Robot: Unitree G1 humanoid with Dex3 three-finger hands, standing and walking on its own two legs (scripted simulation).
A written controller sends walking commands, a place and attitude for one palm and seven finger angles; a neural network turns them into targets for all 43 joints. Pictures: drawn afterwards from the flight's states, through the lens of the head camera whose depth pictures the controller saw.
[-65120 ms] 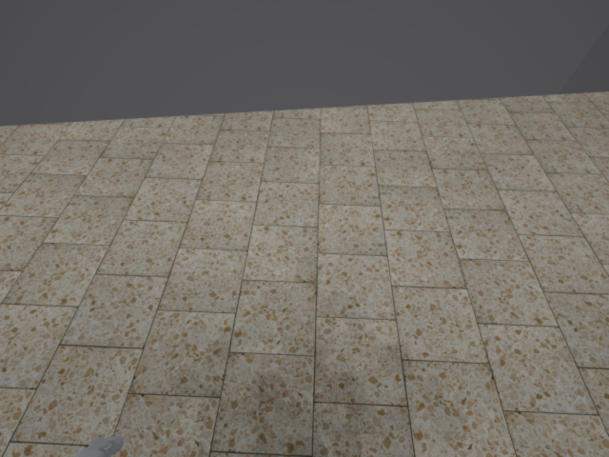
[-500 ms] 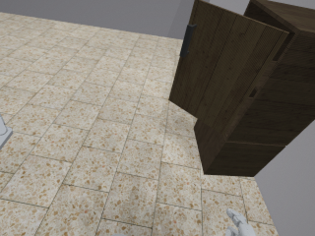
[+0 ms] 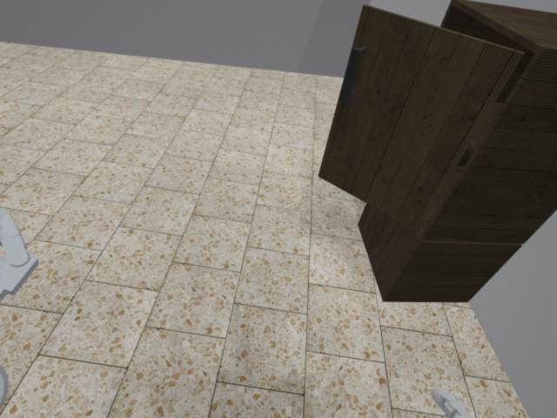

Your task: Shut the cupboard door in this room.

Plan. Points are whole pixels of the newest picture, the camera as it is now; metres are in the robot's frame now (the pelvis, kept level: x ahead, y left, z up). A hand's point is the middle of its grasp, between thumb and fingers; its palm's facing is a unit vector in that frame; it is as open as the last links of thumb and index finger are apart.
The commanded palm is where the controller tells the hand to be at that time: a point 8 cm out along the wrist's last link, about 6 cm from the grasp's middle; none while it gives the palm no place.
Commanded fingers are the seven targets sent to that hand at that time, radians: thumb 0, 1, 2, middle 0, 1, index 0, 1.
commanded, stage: stop stepping back and stand still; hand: left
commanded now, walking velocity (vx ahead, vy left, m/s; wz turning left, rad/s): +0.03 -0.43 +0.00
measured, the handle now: (354, 74) +1.02 -0.16 +0.11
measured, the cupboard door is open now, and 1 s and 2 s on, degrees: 49 49 49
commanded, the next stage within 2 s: let the arm hang, fingers relaxed in 0.74 s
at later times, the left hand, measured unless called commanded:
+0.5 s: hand (81, 237) +0.24 +0.25 +0.19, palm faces +0.33 -0.80 -0.49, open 7.4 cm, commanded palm +0.17 +0.29 +0.21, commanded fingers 0.00 0.90 0.90 -0.20 -0.30 -0.20 -0.30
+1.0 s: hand (115, 355) +0.21 +0.24 -0.03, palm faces +0.04 -0.92 -0.40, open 7.4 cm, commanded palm none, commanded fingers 0.00 0.90 0.90 -0.20 -0.30 -0.20 -0.30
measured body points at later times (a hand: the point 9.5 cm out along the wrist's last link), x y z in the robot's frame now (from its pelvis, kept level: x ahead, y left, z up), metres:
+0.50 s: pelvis +0.02 +0.00 +0.03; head +0.04 +0.00 +0.48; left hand +0.22 +0.29 +0.21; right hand +0.15 -0.24 -0.07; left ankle +0.06 +0.12 -0.71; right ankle -0.05 -0.09 -0.71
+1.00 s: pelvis +0.01 +0.02 +0.02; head +0.01 -0.01 +0.47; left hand +0.20 +0.29 +0.00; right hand +0.15 -0.24 -0.10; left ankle +0.06 +0.12 -0.71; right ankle -0.05 -0.09 -0.71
